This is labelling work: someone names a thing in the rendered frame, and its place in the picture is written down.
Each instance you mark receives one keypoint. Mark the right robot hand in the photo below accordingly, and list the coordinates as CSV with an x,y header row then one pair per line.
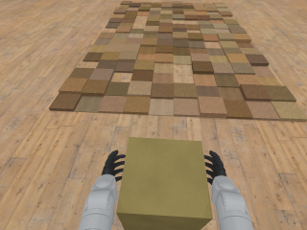
x,y
217,166

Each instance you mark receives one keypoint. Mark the carton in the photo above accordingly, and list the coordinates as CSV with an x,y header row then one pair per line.
x,y
164,186

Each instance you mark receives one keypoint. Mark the left robot hand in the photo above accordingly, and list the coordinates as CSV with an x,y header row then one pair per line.
x,y
110,165

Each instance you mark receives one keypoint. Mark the right robot forearm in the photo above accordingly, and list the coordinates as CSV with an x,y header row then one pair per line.
x,y
231,208

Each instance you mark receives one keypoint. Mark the left robot forearm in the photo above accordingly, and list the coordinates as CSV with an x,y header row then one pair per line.
x,y
98,210

